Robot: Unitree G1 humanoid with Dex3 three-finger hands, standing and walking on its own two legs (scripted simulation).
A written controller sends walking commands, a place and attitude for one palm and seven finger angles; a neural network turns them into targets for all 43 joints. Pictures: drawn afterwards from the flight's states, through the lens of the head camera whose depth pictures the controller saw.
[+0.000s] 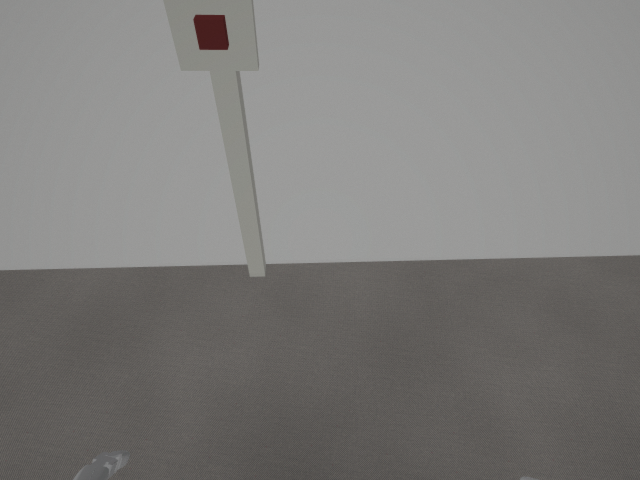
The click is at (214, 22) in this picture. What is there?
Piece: button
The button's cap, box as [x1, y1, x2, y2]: [193, 15, 228, 49]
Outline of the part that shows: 195,15 193,19 199,48 227,49 228,41 224,15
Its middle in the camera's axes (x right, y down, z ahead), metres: -0.23 -0.42 +0.79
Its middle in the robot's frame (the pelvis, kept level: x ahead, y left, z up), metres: +0.89 +0.28 +0.15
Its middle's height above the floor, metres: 0.92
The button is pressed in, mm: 0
